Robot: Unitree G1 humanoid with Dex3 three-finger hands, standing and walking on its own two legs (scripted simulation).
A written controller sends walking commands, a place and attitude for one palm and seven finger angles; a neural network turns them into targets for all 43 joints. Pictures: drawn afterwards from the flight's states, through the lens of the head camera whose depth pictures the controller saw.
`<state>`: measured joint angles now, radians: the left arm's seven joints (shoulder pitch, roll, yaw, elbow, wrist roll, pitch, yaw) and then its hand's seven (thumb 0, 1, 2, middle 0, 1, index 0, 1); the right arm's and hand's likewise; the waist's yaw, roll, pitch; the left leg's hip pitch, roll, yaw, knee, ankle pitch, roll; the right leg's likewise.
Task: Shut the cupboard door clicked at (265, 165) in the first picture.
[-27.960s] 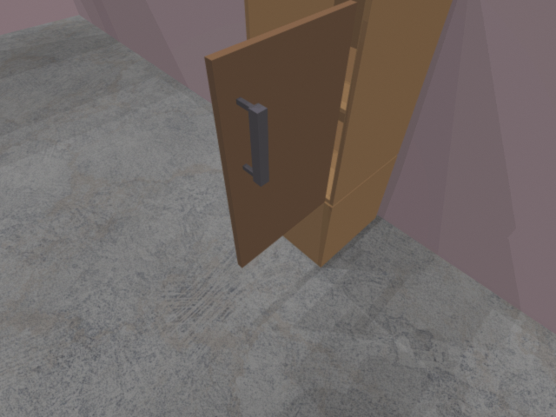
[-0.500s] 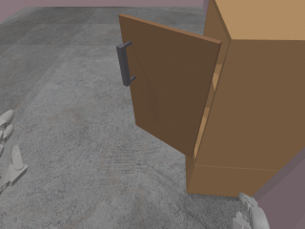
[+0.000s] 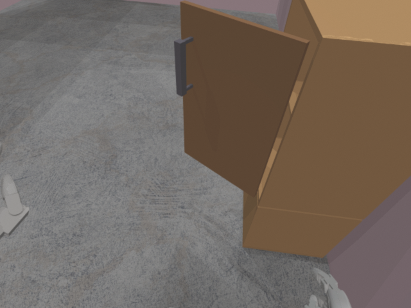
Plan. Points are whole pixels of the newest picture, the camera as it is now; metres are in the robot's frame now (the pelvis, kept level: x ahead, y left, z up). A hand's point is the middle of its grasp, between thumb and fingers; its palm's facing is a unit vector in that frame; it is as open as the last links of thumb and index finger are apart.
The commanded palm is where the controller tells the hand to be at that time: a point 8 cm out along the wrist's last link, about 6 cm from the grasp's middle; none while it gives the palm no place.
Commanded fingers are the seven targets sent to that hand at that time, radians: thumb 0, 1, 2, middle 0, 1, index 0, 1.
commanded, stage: step back with the hand held close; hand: left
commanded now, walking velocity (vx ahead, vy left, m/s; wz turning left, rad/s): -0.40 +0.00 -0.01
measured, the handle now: (185, 67) +0.74 +0.12 +0.10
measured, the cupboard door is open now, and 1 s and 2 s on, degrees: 58 58 58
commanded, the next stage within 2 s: stop stepping back and stand still in 0.70 s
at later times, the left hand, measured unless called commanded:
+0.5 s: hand out of the picture +0.14 +0.26 +0.18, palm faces +0.41 -0.81 -0.42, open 7.4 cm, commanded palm +0.08 +0.31 +0.19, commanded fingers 0.00 0.90 0.90 -0.20 -0.30 -0.20 -0.30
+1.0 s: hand out of the picture +0.05 +0.31 +0.19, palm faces +0.41 -0.83 -0.37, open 7.4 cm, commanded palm -0.03 +0.35 +0.19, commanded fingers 0.00 0.90 0.90 -0.20 -0.30 -0.20 -0.30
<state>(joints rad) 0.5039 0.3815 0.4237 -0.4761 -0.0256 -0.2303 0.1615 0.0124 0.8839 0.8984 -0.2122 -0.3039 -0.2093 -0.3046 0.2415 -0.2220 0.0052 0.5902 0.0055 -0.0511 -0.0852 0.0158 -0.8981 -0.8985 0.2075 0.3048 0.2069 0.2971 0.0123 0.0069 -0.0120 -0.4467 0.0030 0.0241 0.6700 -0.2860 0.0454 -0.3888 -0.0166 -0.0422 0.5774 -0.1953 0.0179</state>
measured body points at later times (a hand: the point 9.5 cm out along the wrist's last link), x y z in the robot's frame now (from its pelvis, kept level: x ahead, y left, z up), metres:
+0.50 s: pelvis -0.05 +0.01 +0.00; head -0.05 +0.03 +0.45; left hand +0.11 +0.30 +0.20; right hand +0.12 -0.24 -0.06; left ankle +0.07 +0.09 -0.72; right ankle -0.02 -0.14 -0.72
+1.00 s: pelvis -0.16 +0.04 +0.00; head -0.17 +0.08 +0.45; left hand +0.02 +0.35 +0.21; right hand +0.00 -0.19 -0.06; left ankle +0.06 +0.10 -0.71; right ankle -0.19 -0.09 -0.70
